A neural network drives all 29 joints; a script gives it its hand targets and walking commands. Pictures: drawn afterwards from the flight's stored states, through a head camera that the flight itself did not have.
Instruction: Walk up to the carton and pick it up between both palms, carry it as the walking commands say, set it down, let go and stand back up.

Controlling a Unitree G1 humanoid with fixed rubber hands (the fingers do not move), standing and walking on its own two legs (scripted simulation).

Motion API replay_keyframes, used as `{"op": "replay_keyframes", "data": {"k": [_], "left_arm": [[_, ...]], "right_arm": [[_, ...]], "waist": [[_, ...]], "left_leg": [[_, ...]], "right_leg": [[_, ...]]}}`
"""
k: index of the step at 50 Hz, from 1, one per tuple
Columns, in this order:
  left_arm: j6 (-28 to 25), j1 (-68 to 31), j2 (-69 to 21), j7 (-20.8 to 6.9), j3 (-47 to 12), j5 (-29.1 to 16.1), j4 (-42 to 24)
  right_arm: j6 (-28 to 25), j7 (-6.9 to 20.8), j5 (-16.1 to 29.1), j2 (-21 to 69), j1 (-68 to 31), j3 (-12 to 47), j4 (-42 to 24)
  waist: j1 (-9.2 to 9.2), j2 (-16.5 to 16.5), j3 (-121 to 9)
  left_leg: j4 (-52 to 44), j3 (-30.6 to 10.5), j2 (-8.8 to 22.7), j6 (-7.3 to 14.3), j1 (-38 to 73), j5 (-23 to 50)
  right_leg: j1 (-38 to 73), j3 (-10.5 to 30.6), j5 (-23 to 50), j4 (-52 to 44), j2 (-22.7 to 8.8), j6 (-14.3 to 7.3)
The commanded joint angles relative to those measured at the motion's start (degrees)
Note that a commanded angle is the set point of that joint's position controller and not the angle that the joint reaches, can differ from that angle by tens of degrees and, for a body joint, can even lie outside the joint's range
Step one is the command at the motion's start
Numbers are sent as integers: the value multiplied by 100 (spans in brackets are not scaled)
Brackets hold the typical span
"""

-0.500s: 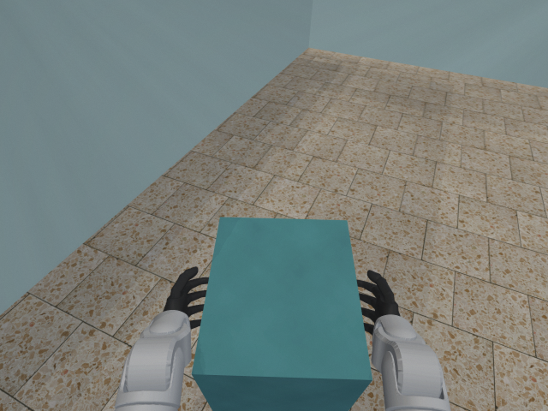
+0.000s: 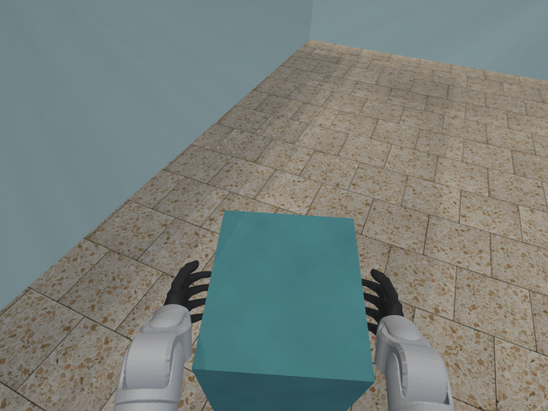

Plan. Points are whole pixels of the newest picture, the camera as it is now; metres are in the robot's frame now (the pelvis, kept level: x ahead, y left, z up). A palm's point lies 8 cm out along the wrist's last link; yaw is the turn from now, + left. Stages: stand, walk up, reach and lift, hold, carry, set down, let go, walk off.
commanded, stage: carry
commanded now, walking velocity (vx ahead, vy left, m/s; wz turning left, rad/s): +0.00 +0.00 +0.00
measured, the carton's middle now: (282, 316) +0.31 +0.00 -0.03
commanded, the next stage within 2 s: hold in 1.88 s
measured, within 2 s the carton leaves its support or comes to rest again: neither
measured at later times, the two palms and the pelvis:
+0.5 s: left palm (190, 309) +0.27 +0.13 +0.05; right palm (401, 321) +0.27 -0.17 +0.04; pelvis +0.01 -0.02 +0.00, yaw +0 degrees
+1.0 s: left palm (189, 315) +0.26 +0.13 +0.05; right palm (404, 328) +0.26 -0.17 +0.04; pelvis -0.01 -0.02 +0.00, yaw +0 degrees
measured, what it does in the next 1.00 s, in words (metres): stands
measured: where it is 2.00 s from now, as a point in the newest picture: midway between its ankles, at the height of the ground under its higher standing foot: outside the picture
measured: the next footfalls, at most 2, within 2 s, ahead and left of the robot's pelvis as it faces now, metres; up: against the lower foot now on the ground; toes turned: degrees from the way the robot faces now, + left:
none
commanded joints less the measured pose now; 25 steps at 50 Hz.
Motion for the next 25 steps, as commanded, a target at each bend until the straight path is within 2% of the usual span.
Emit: {"op": "replay_keyframes", "data": {"k": [1,2,3,4,5,6,7,8,9,10,11,12,13,14,15,16,17,18,19,20,21,22,23,24,25], "left_arm": [[-346,-2310,-3802,-987,-2355,-804,210],[-426,-2543,-3914,-978,-2739,-1103,-501],[-387,-2860,-3978,-977,-2866,-1251,-984],[-329,-2918,-3992,-958,-3131,-1472,-1476],[-278,-3221,-3934,-939,-3020,-1536,-1653],[-130,-2956,-4055,-896,-3173,-1668,-1596],[-182,-2513,-3784,-923,-2355,-939,-135],[-196,-2366,-3849,-924,-2704,-1084,-468],[-301,-2600,-3778,-945,-2651,-925,-432],[-484,-2567,-3514,-971,-2285,-724,-27],[-485,-2760,-3736,-955,-2837,-1208,-1107],[-388,-2979,-3911,-942,-2890,-1295,-1155],[-319,-3163,-3868,-932,-2937,-1418,-1326],[-90,-3213,-4180,-873,-3556,-2013,-2440],[-66,-2684,-3799,-918,-2672,-1303,-896],[-156,-2496,-3874,-976,-2503,-1069,-276],[-299,-2481,-3837,-957,-2696,-1123,-693],[-405,-2434,-3705,-957,-2442,-914,-265],[-419,-2576,-3928,-1000,-2908,-1243,-1019],[-380,-2971,-4032,-970,-3129,-1521,-1613],[-375,-2846,-4031,-991,-2710,-1220,-807],[-363,-2542,-3904,-972,-2862,-1340,-1240],[-171,-2854,-4080,-920,-3124,-1680,-1616],[-93,-2575,-3937,-955,-2843,-1453,-1051],[-213,-2380,-3616,-975,-2191,-662,397]], "right_arm": [[-244,1087,946,3950,-2442,2749,-218],[-329,1096,1245,4036,-2539,2986,-850],[-237,1069,1418,4218,-2868,3269,-1146],[-128,1076,1689,4537,-2734,3592,-1416],[-57,1075,1713,4326,-2871,3438,-1534],[75,1004,1782,4328,-2585,3465,-1580],[-4,1016,1013,3945,-2320,2746,-312],[-42,1025,1240,3983,-2553,3100,-1011],[-106,1073,1115,4071,-2604,2981,-638],[-289,1098,847,3896,-2324,2613,17],[-267,1076,1314,4274,-2210,3160,-721],[-186,1047,1281,4176,-2335,3068,-794],[-100,1063,1529,4232,-2756,3213,-1039],[100,963,2123,4486,-2837,3774,-2301],[127,976,1419,4146,-2481,3009,-920],[-9,994,1069,4029,-2184,2811,-422],[-123,1000,1201,4037,-2436,3098,-1016],[-190,1017,923,3890,-2195,2818,-266],[-258,1063,1274,4191,-2363,3211,-1055],[-178,1061,1574,4441,-2726,3597,-1538],[-237,1041,1318,4256,-2744,3183,-1003],[-199,1054,1529,4299,-2565,3473,-1417],[37,1020,1844,4320,-2807,3608,-1824],[146,968,1496,4196,-2434,3372,-1215],[-14,1046,735,3832,-2087,2520,328]], "waist": [[-15,-7,-1772],[-22,520,-1743],[-31,100,-1871],[-41,-65,-2089],[-16,-35,-2044],[-57,8,-2089],[-46,-469,-1641],[-51,-394,-1677],[-42,-106,-1712],[-31,294,-1712],[-29,251,-1619],[-41,344,-1713],[-50,310,-1610],[-57,72,-1828],[-33,26,-1945],[-42,-294,-2022],[-69,-172,-2127],[-30,-91,-1879],[-49,125,-2068],[-51,-70,-2085],[-37,4,-2093],[-36,-248,-2050],[-66,-221,-1772],[-36,-546,-1882],[-59,70,-1561]], "left_leg": [[-568,-632,669,157,231,1063],[-508,-448,645,153,207,1254],[-347,-468,700,105,385,1406],[-241,-343,650,139,340,1246],[-347,-487,696,128,212,1275],[-307,-402,704,136,272,1076],[-317,-517,668,124,14,940],[-436,-464,702,118,189,968],[-426,-557,742,137,275,1029],[-482,-397,663,87,340,1214],[-568,-492,646,28,199,855],[-388,-473,699,94,310,1176],[-537,-464,735,90,441,1022],[-568,-543,748,98,249,834],[-410,-501,722,68,97,753],[-406,-414,605,57,140,780],[-348,-418,684,81,365,1312],[-340,-412,688,47,429,1525],[-82,-340,610,24,525,1504],[-141,-287,620,13,397,1180],[-130,-347,670,35,393,1439],[-82,-335,661,24,249,1210],[-268,-327,639,1,35,910],[-285,-474,674,17,-127,558],[-404,-371,633,30,100,795]], "right_leg": [[1017,338,192,-265,-357,23],[1029,491,566,-305,-513,6],[1076,474,986,-322,-493,-23],[1372,471,1201,-206,-556,-12],[1330,465,1028,-144,-470,-68],[1395,463,1182,-170,-562,-48],[1268,439,1169,-315,-538,-26],[1123,456,715,-363,-520,-26],[1115,460,716,-372,-490,-35],[984,441,678,-268,-457,-30],[1068,495,402,-416,-456,-85],[1038,507,984,-307,-539,-33],[804,519,555,-343,-444,-58],[1065,509,367,-360,-428,-24],[1460,549,843,-284,-507,-19],[1485,582,1183,-265,-580,-92],[1482,459,1570,-184,-574,-67],[1250,439,1564,-155,-584,-98],[1251,509,1899,-218,-629,-107],[1386,593,2023,-222,-703,-116],[1448,439,2010,-130,-586,-64],[1513,498,2091,-177,-647,-123],[1404,497,1578,-205,-626,-108],[1608,555,1313,-326,-653,-90],[1199,565,1210,-334,-634,-117]]}}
